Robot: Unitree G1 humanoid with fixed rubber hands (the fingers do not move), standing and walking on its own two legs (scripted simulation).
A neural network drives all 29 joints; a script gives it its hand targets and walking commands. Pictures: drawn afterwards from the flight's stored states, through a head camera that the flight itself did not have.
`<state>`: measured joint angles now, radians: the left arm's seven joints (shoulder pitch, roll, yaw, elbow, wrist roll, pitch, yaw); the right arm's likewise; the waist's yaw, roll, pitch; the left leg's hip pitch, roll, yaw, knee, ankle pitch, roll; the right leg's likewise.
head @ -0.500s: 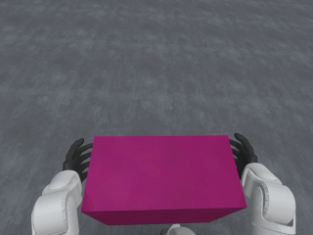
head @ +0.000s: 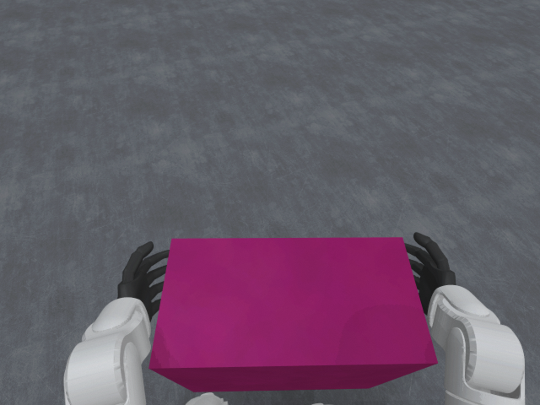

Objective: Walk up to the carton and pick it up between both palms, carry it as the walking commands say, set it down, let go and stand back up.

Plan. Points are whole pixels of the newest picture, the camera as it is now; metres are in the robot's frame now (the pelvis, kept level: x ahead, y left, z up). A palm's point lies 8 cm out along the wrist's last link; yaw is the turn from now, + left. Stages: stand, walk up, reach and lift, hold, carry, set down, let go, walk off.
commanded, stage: carry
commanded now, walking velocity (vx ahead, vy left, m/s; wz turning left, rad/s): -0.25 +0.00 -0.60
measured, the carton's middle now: (284, 324) +0.24 -0.02 -0.02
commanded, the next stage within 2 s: none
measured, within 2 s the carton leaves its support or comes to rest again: neither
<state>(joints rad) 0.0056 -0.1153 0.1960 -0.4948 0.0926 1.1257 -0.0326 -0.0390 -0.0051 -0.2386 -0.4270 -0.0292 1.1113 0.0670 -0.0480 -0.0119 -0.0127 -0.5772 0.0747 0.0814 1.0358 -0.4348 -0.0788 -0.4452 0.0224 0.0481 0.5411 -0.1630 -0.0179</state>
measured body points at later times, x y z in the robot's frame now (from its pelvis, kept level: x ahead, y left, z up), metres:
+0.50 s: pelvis -0.16 -0.02 +0.00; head -0.18 -0.01 +0.45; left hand +0.13 +0.13 +0.08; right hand +0.07 -0.25 +0.08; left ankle -0.07 +0.11 -0.73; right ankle -0.19 -0.14 -0.73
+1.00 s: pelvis -0.20 -0.01 +0.00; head -0.22 +0.01 +0.45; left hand +0.09 +0.13 +0.07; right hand +0.01 -0.26 +0.08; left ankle -0.08 +0.10 -0.73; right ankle -0.19 -0.14 -0.73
